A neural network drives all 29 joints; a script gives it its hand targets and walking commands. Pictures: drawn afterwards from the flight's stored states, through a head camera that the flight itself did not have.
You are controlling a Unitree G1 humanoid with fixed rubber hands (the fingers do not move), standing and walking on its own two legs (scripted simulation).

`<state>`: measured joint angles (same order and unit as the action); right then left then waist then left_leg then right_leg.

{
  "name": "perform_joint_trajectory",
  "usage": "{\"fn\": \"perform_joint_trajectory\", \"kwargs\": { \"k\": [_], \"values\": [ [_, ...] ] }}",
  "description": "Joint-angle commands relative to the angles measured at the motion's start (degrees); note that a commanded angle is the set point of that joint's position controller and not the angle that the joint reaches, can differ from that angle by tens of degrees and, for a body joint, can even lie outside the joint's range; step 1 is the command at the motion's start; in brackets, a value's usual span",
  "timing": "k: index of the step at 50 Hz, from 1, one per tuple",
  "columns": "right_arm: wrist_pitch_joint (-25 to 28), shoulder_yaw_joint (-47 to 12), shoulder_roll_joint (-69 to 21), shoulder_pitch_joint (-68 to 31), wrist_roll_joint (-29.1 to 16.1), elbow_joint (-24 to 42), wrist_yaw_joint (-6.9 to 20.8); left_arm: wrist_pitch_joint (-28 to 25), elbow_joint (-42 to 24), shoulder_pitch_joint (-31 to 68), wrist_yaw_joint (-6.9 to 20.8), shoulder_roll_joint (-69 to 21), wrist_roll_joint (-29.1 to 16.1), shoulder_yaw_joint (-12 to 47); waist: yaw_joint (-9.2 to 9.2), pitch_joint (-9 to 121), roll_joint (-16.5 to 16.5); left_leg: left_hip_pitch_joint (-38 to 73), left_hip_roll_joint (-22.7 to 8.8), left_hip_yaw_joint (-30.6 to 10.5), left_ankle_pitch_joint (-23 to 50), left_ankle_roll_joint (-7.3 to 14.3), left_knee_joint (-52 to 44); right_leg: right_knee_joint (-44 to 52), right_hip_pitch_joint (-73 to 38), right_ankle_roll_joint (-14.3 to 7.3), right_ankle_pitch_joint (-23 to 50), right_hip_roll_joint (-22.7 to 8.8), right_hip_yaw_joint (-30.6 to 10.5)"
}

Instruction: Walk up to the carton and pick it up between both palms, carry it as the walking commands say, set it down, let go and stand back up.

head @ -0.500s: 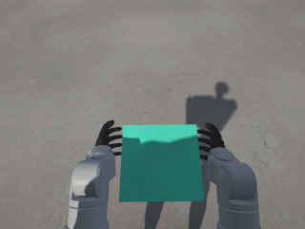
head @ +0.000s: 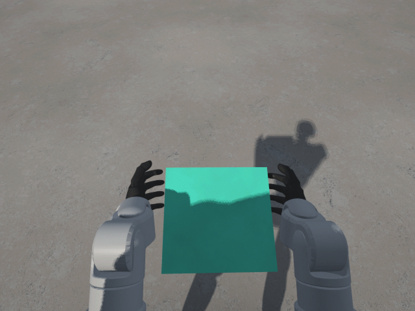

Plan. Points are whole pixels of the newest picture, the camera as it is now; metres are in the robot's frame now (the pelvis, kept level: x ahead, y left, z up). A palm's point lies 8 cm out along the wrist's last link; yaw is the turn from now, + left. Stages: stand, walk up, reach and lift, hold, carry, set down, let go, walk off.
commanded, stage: carry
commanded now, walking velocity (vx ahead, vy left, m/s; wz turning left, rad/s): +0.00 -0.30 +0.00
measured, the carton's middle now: (214, 221) +0.29 +0.00 +0.00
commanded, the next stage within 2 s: none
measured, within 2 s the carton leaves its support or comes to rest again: neither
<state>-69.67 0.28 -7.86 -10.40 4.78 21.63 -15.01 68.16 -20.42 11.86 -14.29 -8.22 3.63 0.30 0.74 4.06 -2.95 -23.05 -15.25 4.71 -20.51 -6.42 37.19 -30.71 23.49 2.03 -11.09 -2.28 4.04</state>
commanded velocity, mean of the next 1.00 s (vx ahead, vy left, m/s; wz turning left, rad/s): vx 0.00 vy -0.30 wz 0.00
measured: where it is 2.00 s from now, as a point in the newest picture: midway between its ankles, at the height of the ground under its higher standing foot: outside the picture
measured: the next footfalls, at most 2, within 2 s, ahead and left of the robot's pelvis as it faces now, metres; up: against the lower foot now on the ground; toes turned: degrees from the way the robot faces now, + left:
left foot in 0.26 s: +0.00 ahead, +0.02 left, +0.00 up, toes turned +13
right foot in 0.54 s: +0.06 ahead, -0.36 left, +0.00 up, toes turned -4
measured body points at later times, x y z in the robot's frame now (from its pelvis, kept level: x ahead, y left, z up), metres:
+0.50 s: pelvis -0.03 -0.17 +0.01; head -0.01 -0.15 +0.46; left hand +0.25 -0.02 +0.10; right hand +0.26 -0.28 +0.10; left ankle -0.03 +0.01 -0.73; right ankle +0.01 -0.33 -0.70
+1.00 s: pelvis -0.05 -0.34 +0.01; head -0.04 -0.32 +0.46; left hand +0.22 -0.18 +0.09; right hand +0.24 -0.45 +0.09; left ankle -0.06 -0.20 -0.73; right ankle -0.01 -0.48 -0.67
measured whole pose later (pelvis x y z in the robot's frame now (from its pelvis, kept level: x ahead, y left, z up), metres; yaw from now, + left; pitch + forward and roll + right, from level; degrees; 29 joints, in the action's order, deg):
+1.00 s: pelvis -0.05 -0.34 +0.01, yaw +3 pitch +3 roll -2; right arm -69.7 -0.4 -7.8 -8.8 4.0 20.9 -14.0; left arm 70.0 -21.9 9.9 -14.5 -7.8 3.7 0.6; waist 1.5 2.4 1.4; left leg -19.2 -9.0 7.9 -15.4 -2.4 31.9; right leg -55.9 33.8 1.5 -20.6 -1.5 1.3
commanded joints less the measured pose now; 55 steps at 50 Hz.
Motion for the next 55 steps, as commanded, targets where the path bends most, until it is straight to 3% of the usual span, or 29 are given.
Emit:
{"fn": "perform_joint_trajectory", "kwargs": {
  "k": [1,3,5,9,11,12,13,14,15,17,19,23,26,28,29,30,32,34,38,40,41,42,43,44,45,46,48,52,55],
  "values": [
    [1.05,-30.18,-56.14,-20.47,-18.95,7.85,12.27,-0.25,-2.4,12.25,12.74,-58.04,-17.28,25.77,0.12,17.66,23.27,-14.31,9.64,2.95,-22.43,2.17,24.13,9.19,-21.79,-13.2,32.8,-16.76,-16.92],
    [1.77,-32.95,-59.86,-25.63,-21.59,9.02,13.33,-1.29,-3.68,14.21,12.96,-60.15,-15.89,24.98,-0.21,18.13,14.49,-12.02,8.97,0.32,-13.71,3.73,28.72,7.65,-16.96,-11.99,22.6,-12.85,-7.45],
    [2.14,-33.62,-60.92,-26.22,-22.45,10.08,13.76,-2.12,-4.28,14.78,12.96,-61.36,-15.61,24.37,-0.47,17.44,13.75,-10.2,9.1,2.01,-9.68,3.86,24.05,8.18,-15.69,-11.16,13.84,-10.4,-4.49],
    [1.86,-31.52,-59.43,-21.7,-20.7,7.65,12.94,-1.86,-4.8,14.13,12.7,-59.85,-16.28,25.02,-0.01,18.93,12.65,-1.34,11.06,3.51,-7.5,5.92,10.25,9.69,-12.53,-13.58,12.59,-11.06,-6.93],
    [1.48,-29.77,-58.33,-18.35,-19.48,6.03,12.68,-1.0,-4.24,13.44,12.41,-59.6,-16.83,26.02,-0.84,19.48,11.61,6.89,10.5,3.48,-0.54,7.83,-4.69,7.54,-10.61,-12.24,12.52,-9.74,-6.48],
    [1.29,-28.64,-57.65,-16.97,-18.97,5.26,12.66,-0.56,-3.71,13.29,12.26,-59.17,-17.15,26.58,-1.72,18.64,8.66,14.87,6.94,1.13,6.53,8.38,-15.96,3.9,-4.9,-9.91,10.27,-7.98,-4.87],
    [1.15,-27.29,-57.26,-15.54,-18.4,3.73,12.63,-0.01,-3.24,13.67,12.21,-58.55,-16.94,26.99,-2.38,16.75,1.61,25.28,-1.69,-8.69,8.06,9.61,-18.92,-1.55,7.96,-7.2,4.18,-6.25,-4.52],
    [1.61,-26.87,-57.16,-14.96,-17.52,3.38,12.6,0.42,-5.06,14.67,12.55,-58.76,-16.96,28.51,-2.57,17.1,-16.27,28.59,-21.77,-30.55,23.45,17.85,-19.23,-14.07,21.54,-1.56,-14.86,-1.93,-2.38],
    [1.81,-26.75,-58.0,-15.35,-17.77,3.84,12.76,0.3,-5.36,17.02,12.54,-59.08,-17.4,29.54,-2.34,14.62,-13.81,26.06,-22.64,-29.52,34.42,21.71,-17.66,-27.05,24.01,-0.64,-19.08,-0.85,-7.89],
    [2.51,-26.07,-59.02,-17.0,-17.74,5.1,13.29,-0.19,-6.46,20.08,13.09,-60.95,-18.72,30.95,-1.74,12.74,-3.37,18.82,-13.78,-14.03,30.38,15.43,-16.53,-33.78,18.18,-0.8,-11.82,-2.71,-10.35],
    [3.35,-26.35,-59.05,-19.7,-18.35,8.01,13.31,-0.87,-8.62,20.89,13.34,-61.31,-19.59,31.71,-1.09,12.02,-6.8,15.59,-6.21,-2.74,31.01,9.81,-14.12,-27.33,13.01,-0.09,-8.35,-2.2,-5.74],
    [2.8,-25.73,-55.6,-17.5,-17.43,8.45,12.13,-0.64,-8.08,17.76,12.25,-57.92,-18.88,30.58,-1.79,12.57,-12.11,13.03,-5.16,-0.64,31.86,8.42,-14.44,-12.66,3.37,0.74,-8.36,-0.22,-0.13],
    [1.89,-25.71,-53.75,-16.2,-17.04,7.32,11.56,0.42,-5.85,14.7,12.04,-56.55,-18.29,29.49,-1.1,14.96,-11.08,12.42,-3.82,0.8,26.16,6.34,-9.69,4.23,-4.93,0.24,-3.21,1.13,3.37],
    [1.21,-25.88,-52.39,-15.35,-16.43,5.58,11.34,1.02,-3.5,13.31,12.27,-55.93,-17.42,27.93,-0.87,17.32,0.32,2.84,0.1,3.13,10.63,3.27,0.44,12.29,-16.77,-1.28,3.4,-4.75,-1.33],
    [0.75,-27.41,-52.28,-16.55,-16.68,7.14,11.74,0.54,-2.49,12.74,12.53,-55.08,-16.85,26.97,0.08,17.65,21.27,-11.65,8.21,7.16,-13.52,0.89,10.95,13.59,-21.57,-8.06,19.37,-18.4,-20.62],
    [0.74,-29.38,-55.04,-18.94,-18.37,7.49,12.11,0.22,-2.25,11.86,12.63,-57.37,-17.4,26.39,0.23,17.03,24.66,-14.13,9.76,3.82,-23.98,1.7,22.55,10.41,-20.97,-12.62,29.22,-17.37,-18.64],
    [1.59,-32.51,-59.44,-25.15,-21.3,8.75,13.18,-0.87,-3.23,13.9,13.02,-59.88,-16.08,25.27,-0.09,17.49,16.03,-12.46,9.51,0.37,-15.23,3.56,29.45,7.97,-16.73,-12.36,22.97,-13.68,-8.53],
    [2.16,-33.76,-61.15,-26.86,-22.64,10.45,13.84,-1.96,-4.03,14.67,13.08,-61.62,-15.56,24.61,-0.4,16.96,14.43,-10.68,9.11,1.68,-9.83,4.0,24.99,8.51,-14.97,-11.06,11.72,-10.68,-4.56],
    [1.99,-31.89,-59.85,-22.1,-21.07,8.18,13.14,-1.97,-5.09,14.15,12.8,-60.07,-16.16,25.07,0.03,18.6,12.91,-2.02,11.14,3.39,-7.79,5.89,11.4,10.02,-11.96,-13.68,10.49,-11.35,-6.72],
    [1.59,-30.16,-58.51,-18.67,-19.78,6.63,12.84,-1.09,-4.68,13.38,12.53,-59.57,-16.71,26.11,-0.56,19.29,12.06,5.75,10.93,3.33,-2.2,7.75,-2.15,8.26,-10.27,-12.63,10.59,-10.3,-6.65],
    [1.33,-29.12,-57.63,-16.99,-19.2,5.89,12.78,-0.59,-4.19,13.15,12.34,-59.13,-17.03,26.7,-1.46,18.86,10.05,13.22,8.27,2.36,4.81,8.36,-13.57,5.15,-5.83,-10.42,8.31,-8.62,-5.05],
    [1.17,-27.77,-57.03,-15.69,-18.58,4.53,12.73,-0.01,-3.68,13.33,12.29,-58.54,-16.97,27.25,-2.05,16.82,3.19,22.84,0.7,-6.09,6.77,9.2,-18.34,-0.47,5.2,-7.89,3.84,-6.51,-3.99],
    [1.4,-27.21,-56.51,-14.85,-17.75,4.36,12.68,0.57,-5.1,13.68,12.5,-58.46,-16.71,28.47,-2.39,17.1,-13.95,27.64,-19.9,-29.5,16.75,16.46,-19.66,-12.6,19.95,-2.6,-13.52,-2.67,-2.38],
    [1.63,-27.03,-57.66,-15.02,-17.74,4.36,12.79,0.58,-5.85,16.43,12.62,-58.72,-17.25,29.85,-2.17,13.89,-14.56,24.55,-23.07,-31.62,28.14,21.25,-18.91,-25.38,23.99,-0.77,-19.59,-0.43,-6.72],
    [1.75,-26.46,-58.19,-15.04,-17.7,4.57,13.08,0.49,-5.83,18.09,12.75,-59.65,-17.8,30.35,-2.05,12.94,-8.06,21.41,-19.06,-24.51,29.05,19.86,-17.64,-32.23,21.63,-0.92,-16.83,-1.83,-10.16],
    [2.15,-26.09,-58.51,-15.92,-17.57,5.09,13.27,0.24,-6.53,19.53,13.01,-60.62,-18.56,31.2,-1.75,11.95,-4.01,18.34,-14.7,-16.55,27.31,16.02,-17.18,-34.38,19.08,-0.99,-12.83,-2.57,-10.47],
    [3.08,-26.34,-58.79,-19.11,-18.28,8.12,13.35,-0.44,-8.9,20.67,13.3,-61.22,-19.5,32.13,-1.0,11.42,-6.69,15.39,-6.54,-3.73,30.17,9.99,-14.07,-28.68,14.01,-0.2,-8.64,-2.3,-6.03],
    [2.73,-25.67,-55.61,-17.54,-17.65,9.11,12.29,-0.49,-8.61,17.91,12.21,-58.25,-18.94,31.06,-1.59,12.86,-12.02,13.39,-4.9,-0.59,33.4,8.35,-13.64,-14.72,4.21,0.73,-8.92,-0.34,-0.45],
    [1.79,-25.69,-53.74,-16.17,-17.21,7.71,11.69,0.55,-6.38,14.79,11.98,-56.73,-18.3,29.85,-1.03,14.82,-11.77,12.42,-4.11,0.36,26.84,6.71,-10.32,1.81,-3.58,0.21,-4.3,0.83,2.72]
  ]
}}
